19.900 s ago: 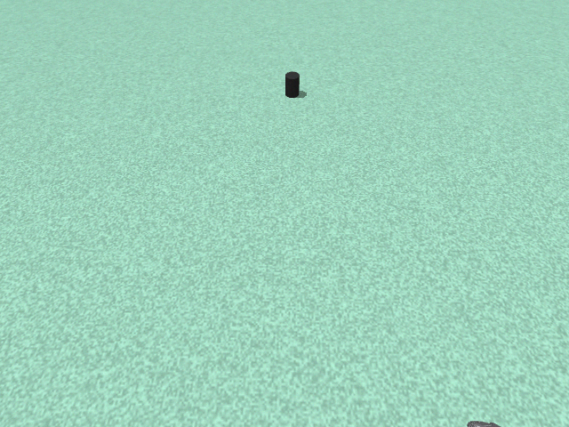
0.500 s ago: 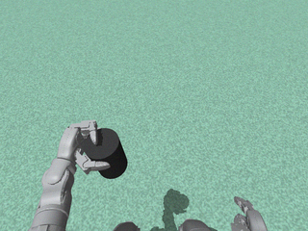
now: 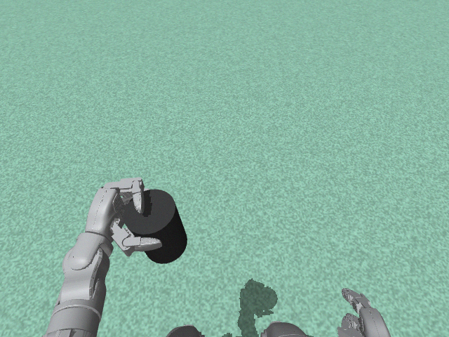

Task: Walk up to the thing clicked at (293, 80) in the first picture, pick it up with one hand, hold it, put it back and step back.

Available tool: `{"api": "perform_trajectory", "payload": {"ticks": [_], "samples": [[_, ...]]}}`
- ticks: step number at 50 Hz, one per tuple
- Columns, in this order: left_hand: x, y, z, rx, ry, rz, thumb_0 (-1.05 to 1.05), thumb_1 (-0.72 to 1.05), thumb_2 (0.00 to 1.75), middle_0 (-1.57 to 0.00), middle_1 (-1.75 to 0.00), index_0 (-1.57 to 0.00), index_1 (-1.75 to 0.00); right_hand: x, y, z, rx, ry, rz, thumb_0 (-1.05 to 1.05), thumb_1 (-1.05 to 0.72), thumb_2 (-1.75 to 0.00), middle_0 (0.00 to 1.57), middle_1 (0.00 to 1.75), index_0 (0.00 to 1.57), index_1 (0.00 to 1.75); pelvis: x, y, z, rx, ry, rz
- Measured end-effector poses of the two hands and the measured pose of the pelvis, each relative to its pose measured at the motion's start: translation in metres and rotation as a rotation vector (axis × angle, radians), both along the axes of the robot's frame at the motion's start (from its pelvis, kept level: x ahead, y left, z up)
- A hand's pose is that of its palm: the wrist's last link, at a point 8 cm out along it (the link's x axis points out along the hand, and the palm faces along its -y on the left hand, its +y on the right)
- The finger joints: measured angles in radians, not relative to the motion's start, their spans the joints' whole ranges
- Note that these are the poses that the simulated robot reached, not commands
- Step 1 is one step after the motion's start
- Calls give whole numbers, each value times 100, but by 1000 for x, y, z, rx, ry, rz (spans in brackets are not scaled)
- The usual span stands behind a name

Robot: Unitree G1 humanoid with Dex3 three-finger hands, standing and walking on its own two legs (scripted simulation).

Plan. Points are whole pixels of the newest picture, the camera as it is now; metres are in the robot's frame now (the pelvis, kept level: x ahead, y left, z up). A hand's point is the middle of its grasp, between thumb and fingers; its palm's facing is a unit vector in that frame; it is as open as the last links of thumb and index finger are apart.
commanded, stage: hold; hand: left
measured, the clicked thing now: (158, 228) +0.30 +0.14 -0.01
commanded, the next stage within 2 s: crouch in 1.02 s
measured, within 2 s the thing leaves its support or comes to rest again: neither
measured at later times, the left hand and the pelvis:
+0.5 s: hand (143, 214) +0.30 +0.16 +0.04, palm faces -0.16 -0.99 -0.01, open 8.1 cm; pelvis +0.00 -0.01 +0.00, yaw +0 degrees
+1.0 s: hand (142, 215) +0.30 +0.16 +0.04, palm faces -0.17 -0.99 -0.01, open 8.2 cm; pelvis -0.01 -0.01 +0.00, yaw +0 degrees
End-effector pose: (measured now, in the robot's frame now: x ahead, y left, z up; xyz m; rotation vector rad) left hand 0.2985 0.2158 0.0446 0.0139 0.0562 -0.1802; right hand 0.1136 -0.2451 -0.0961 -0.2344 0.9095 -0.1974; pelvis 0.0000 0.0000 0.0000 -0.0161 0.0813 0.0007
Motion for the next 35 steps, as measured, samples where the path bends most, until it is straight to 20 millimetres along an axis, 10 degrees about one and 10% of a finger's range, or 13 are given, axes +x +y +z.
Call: {"api": "perform_trajectory", "payload": {"ticks": [35], "samples": [[-11, -5, 0, 3, -5, 11, 0, -61, 85, -63, -108, -128, -140, 1, -9, 0, -2, -18, 1, 1, -92, -90, 20, 30, 20, 30, -3, -6, 0, 4, -2, 4]]}}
